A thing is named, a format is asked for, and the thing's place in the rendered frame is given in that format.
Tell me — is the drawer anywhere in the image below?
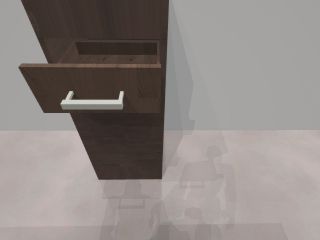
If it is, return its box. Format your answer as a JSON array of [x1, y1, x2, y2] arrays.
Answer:
[[18, 41, 161, 113]]

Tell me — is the handle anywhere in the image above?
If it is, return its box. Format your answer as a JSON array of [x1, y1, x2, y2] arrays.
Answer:
[[60, 91, 124, 110]]

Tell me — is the cabinet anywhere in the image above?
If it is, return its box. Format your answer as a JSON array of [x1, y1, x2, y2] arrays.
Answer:
[[21, 0, 169, 180]]

